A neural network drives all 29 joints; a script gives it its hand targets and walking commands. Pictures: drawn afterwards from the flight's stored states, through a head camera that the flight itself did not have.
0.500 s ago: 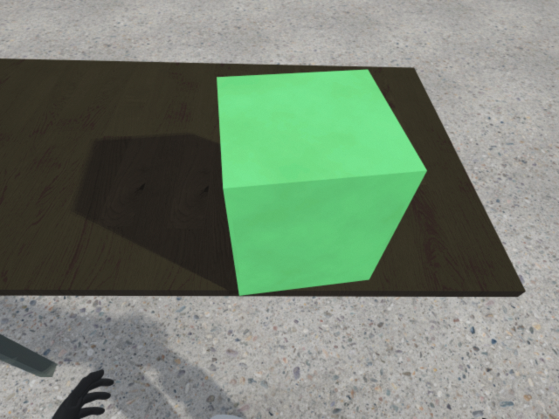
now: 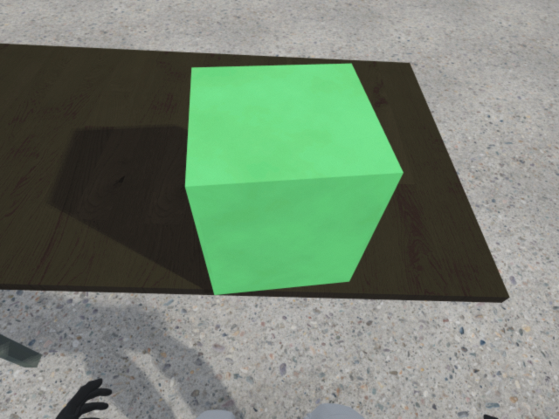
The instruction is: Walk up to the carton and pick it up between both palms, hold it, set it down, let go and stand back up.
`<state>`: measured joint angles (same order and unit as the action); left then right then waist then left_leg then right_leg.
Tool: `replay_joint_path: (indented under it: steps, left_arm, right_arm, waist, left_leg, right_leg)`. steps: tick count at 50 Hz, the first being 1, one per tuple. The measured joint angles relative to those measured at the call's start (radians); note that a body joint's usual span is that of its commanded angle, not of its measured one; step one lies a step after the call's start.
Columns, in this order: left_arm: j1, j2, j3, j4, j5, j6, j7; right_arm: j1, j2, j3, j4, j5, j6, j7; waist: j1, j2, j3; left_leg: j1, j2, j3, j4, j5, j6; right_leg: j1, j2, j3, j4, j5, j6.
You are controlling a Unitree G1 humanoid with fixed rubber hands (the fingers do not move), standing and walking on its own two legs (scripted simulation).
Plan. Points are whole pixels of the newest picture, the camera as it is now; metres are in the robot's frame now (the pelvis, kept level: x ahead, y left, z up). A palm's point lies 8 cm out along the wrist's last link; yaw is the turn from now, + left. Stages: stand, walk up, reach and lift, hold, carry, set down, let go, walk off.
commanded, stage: walk up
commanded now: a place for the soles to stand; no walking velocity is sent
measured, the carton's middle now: (278, 186) +0.40 +0.01 +0.11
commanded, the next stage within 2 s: none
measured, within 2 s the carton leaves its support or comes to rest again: neither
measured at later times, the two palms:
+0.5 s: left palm out of the picture +0.08 +0.29 -0.10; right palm out of the picture +0.05 -0.33 -0.10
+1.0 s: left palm out of the picture +0.05 +0.27 -0.08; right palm out of the picture +0.04 -0.35 -0.10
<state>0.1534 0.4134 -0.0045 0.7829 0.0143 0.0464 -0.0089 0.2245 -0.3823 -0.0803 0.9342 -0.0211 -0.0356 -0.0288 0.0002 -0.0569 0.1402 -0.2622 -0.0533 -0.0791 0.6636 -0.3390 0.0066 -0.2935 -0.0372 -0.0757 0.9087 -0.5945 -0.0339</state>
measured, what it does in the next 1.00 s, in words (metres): steps on the spot: left foot, then right foot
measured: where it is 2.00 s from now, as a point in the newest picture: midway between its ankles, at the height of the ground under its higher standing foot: outside the picture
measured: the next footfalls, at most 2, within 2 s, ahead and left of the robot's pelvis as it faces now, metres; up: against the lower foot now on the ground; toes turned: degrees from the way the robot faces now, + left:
left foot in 0.50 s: +0.05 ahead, +0.10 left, +0.00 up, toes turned -2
right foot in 0.82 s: -0.02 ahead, -0.13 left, +0.00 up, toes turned -2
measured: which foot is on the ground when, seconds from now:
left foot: down 0.00-0.12, up 0.14-0.48, down 0.50-0.86, up 0.88-1.00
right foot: down 0.00-0.54, up 0.56-0.80, down 0.82-1.00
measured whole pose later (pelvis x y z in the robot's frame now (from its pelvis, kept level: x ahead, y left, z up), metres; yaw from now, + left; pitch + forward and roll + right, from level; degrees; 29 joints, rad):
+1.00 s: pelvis -0.03 -0.04 +0.01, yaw +0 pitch -4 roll +2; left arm 0.25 0.39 0.00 0.79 0.02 -0.02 -0.01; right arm 0.21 -0.37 -0.08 0.92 -0.02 -0.01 -0.03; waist 0.01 0.01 0.16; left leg -0.25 -0.03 -0.05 0.66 -0.40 0.02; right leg -0.14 0.00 -0.02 0.58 -0.37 -0.04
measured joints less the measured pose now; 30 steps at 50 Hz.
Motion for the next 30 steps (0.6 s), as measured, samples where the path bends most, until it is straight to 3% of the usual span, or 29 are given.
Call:
replay_joint_path:
  steps: [3,6,11,18,23,25,27,30]
  left_arm:
    - [-0.006,0.001,0.000,0.000,-0.001,-0.009,0.000]
    - [0.005,-0.007,0.000,0.000,-0.002,-0.021,0.000]
    - [0.049,-0.019,0.000,0.000,0.008,-0.033,0.000]
    - [0.058,-0.019,0.000,0.000,0.010,-0.044,0.000]
    - [0.054,-0.020,0.000,0.000,0.010,-0.027,0.000]
    - [0.048,-0.019,0.000,0.001,0.005,-0.015,0.000]
    - [0.035,-0.016,0.000,0.001,-0.002,0.003,0.000]
    - [0.019,-0.016,0.000,0.001,-0.007,0.020,0.000]
  right_arm:
    - [0.000,0.000,0.000,-0.005,0.000,0.000,0.000]
    - [0.000,0.000,0.000,-0.005,0.000,0.001,-0.001]
    - [-0.004,0.000,0.000,-0.005,0.000,0.020,-0.001]
    - [-0.004,0.000,0.000,-0.005,0.000,0.024,0.000]
    - [-0.004,0.000,0.000,-0.005,0.000,0.024,-0.001]
    - [-0.004,0.000,0.000,-0.006,0.000,0.016,-0.001]
    - [-0.005,0.006,0.000,-0.005,0.000,0.011,-0.002]
    - [-0.005,0.008,0.000,-0.005,0.000,0.005,-0.003]
  waist:
    - [0.001,-0.002,-0.001]
    - [0.006,0.006,0.000]
    - [0.012,0.020,0.001]
    - [0.014,0.033,0.005]
    - [0.014,0.034,0.011]
    - [0.010,0.035,0.011]
    - [0.013,0.016,0.030]
    - [0.012,-0.004,0.029]
  left_leg:
    - [-0.001,0.011,0.000,0.000,0.000,-0.002]
    - [0.000,0.020,-0.004,0.003,0.003,-0.016]
    - [0.000,0.015,-0.007,0.095,-0.095,-0.016]
    - [0.000,0.015,-0.007,0.117,-0.097,-0.016]
    - [0.000,0.015,0.023,0.075,-0.098,-0.016]
    - [0.009,0.016,0.041,-0.025,-0.031,-0.016]
    - [0.011,0.008,0.049,-0.018,0.039,0.000]
    - [0.011,0.009,0.052,-0.011,0.028,0.017]
  right_leg:
    - [0.003,0.000,0.012,-0.072,0.031,0.000]
    - [0.031,0.006,0.008,-0.197,0.241,-0.004]
    - [0.076,0.013,0.007,-0.260,0.234,-0.022]
    - [0.086,0.014,0.005,-0.344,0.289,-0.023]
    - [0.067,0.015,-0.002,-0.307,0.278,-0.018]
    - [0.039,0.015,-0.007,-0.254,0.255,-0.009]
    - [0.031,0.007,-0.005,-0.203,0.238,-0.003]
    - [0.002,0.009,0.003,-0.084,0.087,-0.003]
